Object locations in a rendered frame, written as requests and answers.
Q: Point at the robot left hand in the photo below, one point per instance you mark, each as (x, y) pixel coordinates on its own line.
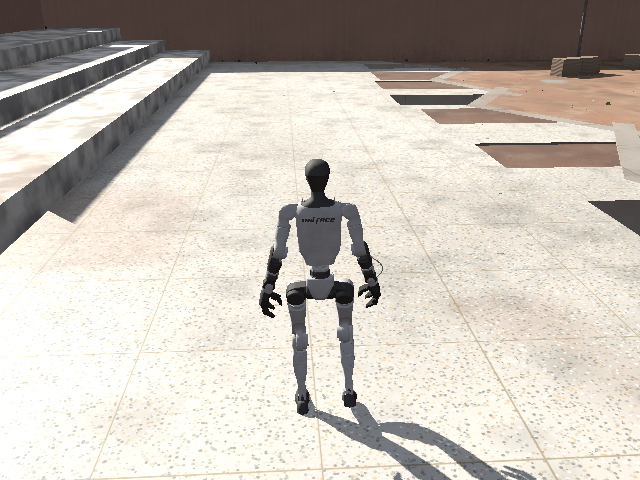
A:
(265, 304)

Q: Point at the left robot thigh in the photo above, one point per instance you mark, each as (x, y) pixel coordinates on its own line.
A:
(296, 301)

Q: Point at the robot right hand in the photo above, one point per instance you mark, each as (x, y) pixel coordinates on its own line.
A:
(373, 291)

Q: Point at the right robot forearm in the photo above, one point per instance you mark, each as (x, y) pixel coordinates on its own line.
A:
(367, 267)

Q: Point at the left robot foot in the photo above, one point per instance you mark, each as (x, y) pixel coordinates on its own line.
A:
(302, 406)

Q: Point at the left robot forearm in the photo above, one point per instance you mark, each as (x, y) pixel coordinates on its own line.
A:
(272, 273)

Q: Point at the robot right upper arm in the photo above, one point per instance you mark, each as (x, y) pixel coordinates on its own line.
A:
(350, 212)

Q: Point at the robot left upper arm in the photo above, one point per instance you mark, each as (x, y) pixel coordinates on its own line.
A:
(286, 213)

